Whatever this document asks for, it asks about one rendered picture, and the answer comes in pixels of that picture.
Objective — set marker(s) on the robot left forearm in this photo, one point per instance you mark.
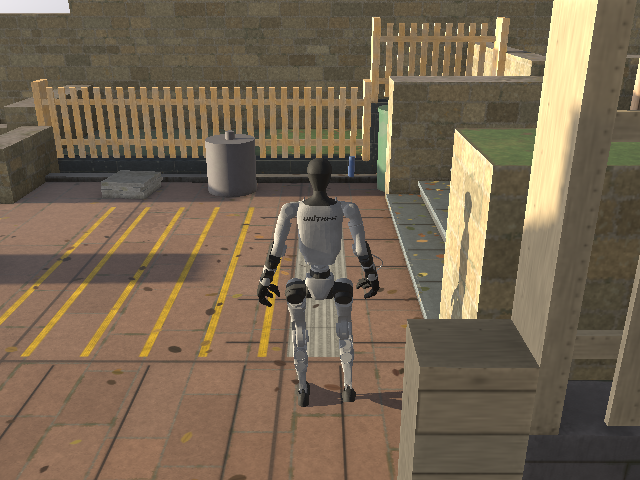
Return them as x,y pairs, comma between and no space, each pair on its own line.
270,267

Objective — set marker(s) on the right robot thigh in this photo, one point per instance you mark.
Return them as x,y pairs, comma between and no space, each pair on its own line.
343,297

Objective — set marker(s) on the left robot hand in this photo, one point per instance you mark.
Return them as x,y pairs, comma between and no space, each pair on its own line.
262,291

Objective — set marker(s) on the robot left upper arm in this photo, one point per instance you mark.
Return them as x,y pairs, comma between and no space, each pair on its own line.
288,211

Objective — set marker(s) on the robot right upper arm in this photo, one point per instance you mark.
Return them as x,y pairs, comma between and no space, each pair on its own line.
350,210

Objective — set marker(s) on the right robot hand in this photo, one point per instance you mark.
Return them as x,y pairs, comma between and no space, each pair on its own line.
365,283

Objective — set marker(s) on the humanoid robot torso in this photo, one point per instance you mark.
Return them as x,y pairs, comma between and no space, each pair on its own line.
320,234

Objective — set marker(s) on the robot right forearm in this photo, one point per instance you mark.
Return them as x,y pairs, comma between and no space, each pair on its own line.
368,265

